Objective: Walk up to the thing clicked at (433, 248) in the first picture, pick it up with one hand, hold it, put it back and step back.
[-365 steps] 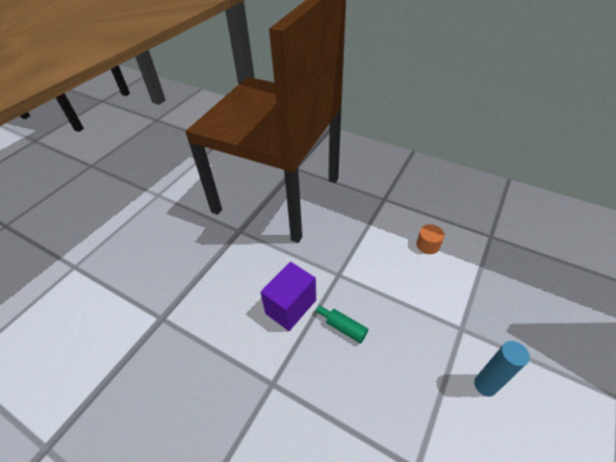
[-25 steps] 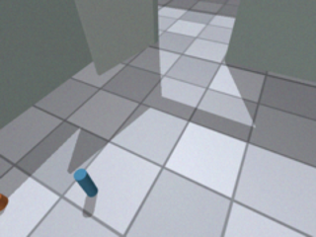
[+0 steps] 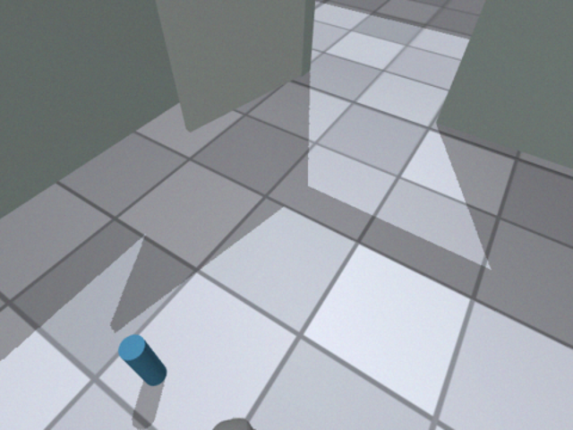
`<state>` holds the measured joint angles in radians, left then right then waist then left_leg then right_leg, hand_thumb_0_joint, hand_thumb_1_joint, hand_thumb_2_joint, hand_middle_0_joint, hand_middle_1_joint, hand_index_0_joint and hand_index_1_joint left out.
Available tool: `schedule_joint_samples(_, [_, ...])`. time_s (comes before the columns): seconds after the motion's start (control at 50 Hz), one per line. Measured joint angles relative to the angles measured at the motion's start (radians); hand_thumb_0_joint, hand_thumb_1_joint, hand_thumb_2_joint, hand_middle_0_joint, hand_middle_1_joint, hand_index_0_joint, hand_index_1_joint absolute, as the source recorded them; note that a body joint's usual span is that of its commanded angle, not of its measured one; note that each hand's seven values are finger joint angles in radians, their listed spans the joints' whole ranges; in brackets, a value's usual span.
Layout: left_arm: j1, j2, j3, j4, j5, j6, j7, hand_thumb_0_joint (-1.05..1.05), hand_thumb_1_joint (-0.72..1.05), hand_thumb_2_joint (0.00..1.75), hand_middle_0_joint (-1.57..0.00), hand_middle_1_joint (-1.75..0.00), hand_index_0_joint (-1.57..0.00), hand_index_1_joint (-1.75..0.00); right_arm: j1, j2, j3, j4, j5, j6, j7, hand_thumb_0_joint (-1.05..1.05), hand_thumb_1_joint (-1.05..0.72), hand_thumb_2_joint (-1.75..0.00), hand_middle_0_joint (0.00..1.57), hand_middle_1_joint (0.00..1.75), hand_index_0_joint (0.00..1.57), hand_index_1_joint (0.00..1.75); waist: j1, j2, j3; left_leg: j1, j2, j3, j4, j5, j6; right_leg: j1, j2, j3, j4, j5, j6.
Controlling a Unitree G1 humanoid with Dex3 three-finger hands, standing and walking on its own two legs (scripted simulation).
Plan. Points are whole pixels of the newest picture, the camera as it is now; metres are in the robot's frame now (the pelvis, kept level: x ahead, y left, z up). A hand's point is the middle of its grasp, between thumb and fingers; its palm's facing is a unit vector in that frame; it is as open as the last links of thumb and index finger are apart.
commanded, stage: walk up
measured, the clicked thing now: out of the picture +0.33 +1.03 -0.72
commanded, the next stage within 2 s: stand in 1.32 s
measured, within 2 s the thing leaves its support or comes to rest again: neither
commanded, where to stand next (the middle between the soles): +0.28 -0.01 m, yaw -1 degrees
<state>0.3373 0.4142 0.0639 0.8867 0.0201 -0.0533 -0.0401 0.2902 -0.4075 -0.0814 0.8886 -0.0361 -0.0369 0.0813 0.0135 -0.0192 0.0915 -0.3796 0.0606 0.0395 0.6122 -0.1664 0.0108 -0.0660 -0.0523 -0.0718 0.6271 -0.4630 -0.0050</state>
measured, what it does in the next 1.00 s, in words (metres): walks ahead: right foot, then left foot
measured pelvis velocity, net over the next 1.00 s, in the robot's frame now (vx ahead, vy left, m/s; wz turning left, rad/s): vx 0.24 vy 0.00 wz -0.05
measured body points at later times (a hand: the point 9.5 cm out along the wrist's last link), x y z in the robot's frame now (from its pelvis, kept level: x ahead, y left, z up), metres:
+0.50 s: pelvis +0.18 -0.02 +0.01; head +0.20 -0.04 +0.45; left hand +0.24 +0.31 -0.09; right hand +0.23 -0.34 -0.12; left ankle +0.16 +0.12 -0.67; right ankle +0.21 -0.14 -0.72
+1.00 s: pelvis +0.24 +0.00 +0.00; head +0.27 +0.01 +0.45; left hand +0.33 +0.31 -0.13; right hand +0.35 -0.30 -0.11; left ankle +0.31 +0.12 -0.72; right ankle +0.22 -0.13 -0.72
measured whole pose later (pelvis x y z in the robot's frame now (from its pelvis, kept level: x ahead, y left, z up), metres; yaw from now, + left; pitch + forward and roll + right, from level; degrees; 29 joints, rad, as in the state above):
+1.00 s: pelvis +0.24 +0.00 +0.00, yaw -3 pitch -2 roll -1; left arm 0.16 0.38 0.00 1.00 0.00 -0.01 0.00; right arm 0.08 -0.37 0.00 0.96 0.01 -0.01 0.01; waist 0.01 0.00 0.10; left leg -0.36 0.04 0.03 0.62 -0.23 0.00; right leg -0.22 -0.02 -0.01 0.62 -0.36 0.02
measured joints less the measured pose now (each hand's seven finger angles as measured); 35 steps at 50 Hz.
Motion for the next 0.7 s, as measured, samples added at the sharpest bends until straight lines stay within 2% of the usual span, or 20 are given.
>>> schedule_joint_samples(0.02, [-0.008,-0.001,0.0,0.004,-0.005,0.008,0.004,0.01,0.9,0.9,-0.21,-0.3,-0.21,-0.3,-0.008,0.003,-0.002,-0.015,-0.001,-0.011,-0.006,0.01,-0.9,-0.9,0.2,0.3,0.2,0.3,-0.007,-0.01,0.008,0.001,-0.008,0.01,0.03,-0.026,-0.001,-0.049,0.004,0.038,0.127,-0.012,-0.014])
schedule_joint_samples(0.06, [-0.028,0.0,-0.01,0.012,-0.011,0.021,0.009,0.01,0.9,0.9,-0.2,-0.3,-0.21,-0.3,-0.01,0.013,0.002,-0.042,0.013,-0.027,-0.013,0.01,-0.9,-0.9,0.2,0.3,0.2,0.3,-0.027,-0.015,0.013,0.018,-0.011,0.01,0.041,-0.062,0.006,-0.16,0.054,0.105,0.368,-0.032,-0.037])
schedule_joint_samples(0.08, [-0.036,0.004,-0.014,0.011,-0.016,0.023,0.01,0.01,0.91,0.9,-0.2,-0.3,-0.21,-0.3,-0.008,0.02,0.008,-0.051,0.018,-0.029,-0.017,0.01,-0.9,-0.9,0.2,0.3,0.2,0.3,-0.031,-0.021,0.013,0.037,-0.013,0.014,0.026,-0.068,0.008,-0.209,0.068,0.121,0.445,-0.019,-0.043])
schedule_joint_samples(0.12, [-0.045,0.011,-0.017,0.002,-0.022,0.017,0.008,0.01,0.91,0.9,-0.2,-0.3,-0.21,-0.3,0.0,0.028,0.02,-0.064,0.024,-0.031,-0.025,0.01,-0.9,-0.9,0.2,0.3,0.2,0.3,-0.032,-0.032,0.009,0.079,-0.014,0.025,-0.017,-0.07,0.009,-0.289,0.066,0.124,0.487,0.027,-0.047])
schedule_joint_samples(0.22, [-0.053,0.014,-0.013,-0.017,-0.012,0.015,-0.016,0.01,0.91,0.9,-0.2,-0.3,-0.21,-0.3,0.026,0.02,0.032,-0.083,0.021,-0.034,-0.03,0.01,-0.9,-0.9,0.2,0.3,0.2,0.3,-0.037,-0.025,-0.001,0.164,-0.016,0.046,-0.094,-0.088,0.014,-0.378,0.012,0.086,0.277,0.1,-0.012])
schedule_joint_samples(0.32, [-0.047,0.008,-0.005,-0.021,0.0,0.005,-0.03,0.01,0.91,0.9,-0.2,-0.3,-0.21,-0.3,0.055,-0.014,0.026,-0.088,0.022,-0.021,-0.023,0.01,-0.9,-0.9,0.2,0.3,0.2,0.3,-0.044,0.017,-0.01,0.206,-0.002,0.05,-0.06,-0.17,-0.001,-0.34,-0.003,0.055,0.036,0.202,-0.012])
schedule_joint_samples(0.36, [-0.033,0.015,0.0,-0.024,0.003,-0.008,-0.026,0.01,0.91,0.9,-0.2,-0.3,-0.21,-0.3,0.07,-0.024,0.025,-0.089,0.024,-0.01,-0.024,0.01,-0.9,-0.9,0.2,0.3,0.2,0.3,-0.041,0.032,-0.023,0.2,0.011,0.045,0.018,-0.239,-0.009,-0.289,0.013,0.043,-0.039,0.249,-0.013])
schedule_joint_samples(0.38, [-0.034,0.011,0.006,-0.023,0.005,-0.016,-0.019,0.01,0.91,0.9,-0.2,-0.3,-0.21,-0.3,0.071,-0.029,0.023,-0.084,0.026,-0.003,-0.028,0.01,-0.9,-0.9,0.2,0.3,0.2,0.3,-0.038,0.055,-0.021,0.178,0.029,0.028,0.092,-0.271,0.007,-0.284,0.029,0.032,-0.02,0.253,-0.006])
schedule_joint_samples(0.4, [-0.035,0.006,0.007,-0.025,0.006,-0.023,-0.011,0.01,0.91,0.9,-0.2,-0.3,-0.21,-0.3,0.066,-0.029,0.023,-0.073,0.027,0.007,-0.034,0.01,-0.9,-0.9,0.2,0.3,0.2,0.3,-0.033,0.069,-0.018,0.144,0.026,-0.004,0.187,-0.297,0.015,-0.283,0.037,0.024,0.007,0.228,-0.003])
schedule_joint_samples(0.44, [-0.032,-0.004,0.0,-0.035,-0.002,-0.027,-0.004,0.01,0.91,0.9,-0.2,-0.3,-0.21,-0.3,0.049,-0.027,0.029,-0.054,0.028,0.022,-0.043,0.01,-0.9,-0.9,0.2,0.3,0.2,0.3,-0.015,0.074,-0.013,0.07,-0.011,-0.041,0.355,-0.335,0.018,-0.267,0.034,0.027,0.023,0.192,-0.009])
schedule_joint_samples(0.5, [-0.018,-0.021,-0.017,-0.045,-0.012,-0.028,0.006,0.01,0.91,0.9,-0.2,-0.3,-0.21,-0.3,0.026,-0.028,0.035,-0.049,0.035,0.02,-0.046,0.01,-0.9,-0.9,0.2,0.3,0.2,0.3,0.002,0.087,-0.005,-0.021,-0.028,-0.05,0.422,-0.313,0.016,-0.221,0.029,0.031,-0.02,0.185,-0.007])
schedule_joint_samples(0.56, [-0.003,-0.02,-0.028,-0.051,-0.008,-0.021,0.015,0.01,0.9,0.9,-0.2,-0.3,-0.21,-0.3,0.001,-0.018,0.037,-0.056,0.035,0.013,-0.045,0.01,-0.9,-0.9,0.2,0.3,0.2,0.3,0.011,0.078,0.006,-0.064,-0.019,-0.038,0.313,-0.278,0.004,-0.192,0.021,0.038,-0.04,0.173,-0.001])
schedule_joint_samples(0.6, [-0.003,-0.015,-0.036,-0.05,-0.008,-0.014,0.024,0.01,0.9,0.9,-0.2,-0.3,-0.21,-0.3,-0.018,-0.009,0.039,-0.057,0.035,0.011,-0.048,0.01,-0.9,-0.9,0.2,0.3,0.2,0.3,0.017,0.066,0.016,-0.064,-0.015,-0.03,0.209,-0.22,0.002,-0.186,0.015,0.044,-0.024,0.152,0.007])
schedule_joint_samples(0.66, [-0.017,-0.006,-0.047,-0.043,-0.02,0.01,0.034,0.01,0.9,0.9,-0.21,-0.3,-0.21,-0.3,-0.039,-0.003,0.039,-0.051,0.035,0.002,-0.056,0.01,-0.9,-0.9,0.2,0.3,0.2,0.3,0.017,0.05,0.025,-0.018,-0.023,-0.019,0.039,-0.024,0.009,-0.202,0.004,0.048,0.069,0.083,0.023])
schedule_joint_samples(0.7, [-0.054,-0.005,-0.047,-0.025,-0.034,0.035,0.043,0.01,0.9,0.9,-0.2,-0.3,-0.21,-0.3,-0.063,0.011,0.04,-0.035,0.031,0.001,-0.065,0.01,-0.9,-0.9,0.2,0.3,0.2,0.3,0.016,0.022,0.038,-0.023,-0.039,-0.01,0.079,-0.059,0.002,-0.226,-0.006,0.073,0.152,0.03,0.012])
